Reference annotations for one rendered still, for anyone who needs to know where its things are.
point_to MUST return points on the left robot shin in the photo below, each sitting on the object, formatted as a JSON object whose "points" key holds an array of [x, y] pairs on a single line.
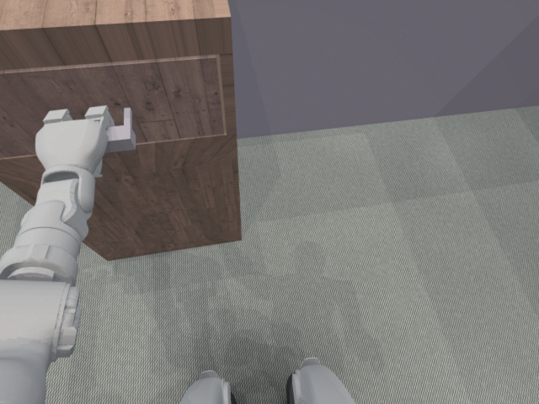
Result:
{"points": [[208, 374]]}

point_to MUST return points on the robot shin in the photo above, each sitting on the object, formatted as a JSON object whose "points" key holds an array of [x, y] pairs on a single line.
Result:
{"points": [[309, 361], [208, 374]]}

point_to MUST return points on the robot left upper arm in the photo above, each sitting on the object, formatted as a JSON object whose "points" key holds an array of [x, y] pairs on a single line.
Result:
{"points": [[39, 322]]}

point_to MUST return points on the right robot shin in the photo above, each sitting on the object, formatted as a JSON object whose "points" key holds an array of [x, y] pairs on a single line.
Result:
{"points": [[309, 361]]}

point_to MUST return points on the drawer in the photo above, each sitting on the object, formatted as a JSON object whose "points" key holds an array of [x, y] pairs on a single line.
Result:
{"points": [[170, 98]]}

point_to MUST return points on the handle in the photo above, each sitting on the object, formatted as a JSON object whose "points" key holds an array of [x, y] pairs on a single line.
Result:
{"points": [[122, 137]]}

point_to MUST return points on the cabinet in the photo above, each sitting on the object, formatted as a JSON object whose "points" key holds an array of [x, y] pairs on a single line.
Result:
{"points": [[165, 195]]}

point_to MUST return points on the robot left forearm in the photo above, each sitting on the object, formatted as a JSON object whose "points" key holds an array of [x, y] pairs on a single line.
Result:
{"points": [[52, 232]]}

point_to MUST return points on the robot left hand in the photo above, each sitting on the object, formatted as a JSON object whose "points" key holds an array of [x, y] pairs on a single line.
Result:
{"points": [[79, 143]]}

